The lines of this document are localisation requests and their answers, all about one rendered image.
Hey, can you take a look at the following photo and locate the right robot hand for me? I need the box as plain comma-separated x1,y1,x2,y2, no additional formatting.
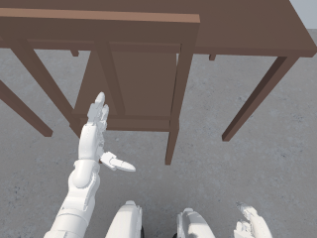
234,201,272,238

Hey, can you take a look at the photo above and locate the left robot hand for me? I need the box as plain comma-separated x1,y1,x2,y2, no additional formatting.
78,91,136,172

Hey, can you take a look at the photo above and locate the left robot thigh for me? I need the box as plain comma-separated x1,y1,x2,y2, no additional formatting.
105,204,143,238

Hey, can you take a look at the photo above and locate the robot thigh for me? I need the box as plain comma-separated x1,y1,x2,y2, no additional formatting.
176,211,215,238
105,204,143,238

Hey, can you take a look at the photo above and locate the right robot thigh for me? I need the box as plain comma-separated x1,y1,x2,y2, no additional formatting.
176,211,215,238

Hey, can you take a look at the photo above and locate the table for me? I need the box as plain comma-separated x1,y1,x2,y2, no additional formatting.
0,0,317,142

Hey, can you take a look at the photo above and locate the left robot forearm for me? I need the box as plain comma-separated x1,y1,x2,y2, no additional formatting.
44,159,100,238

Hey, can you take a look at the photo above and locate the chair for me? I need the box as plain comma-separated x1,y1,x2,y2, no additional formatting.
0,8,200,166

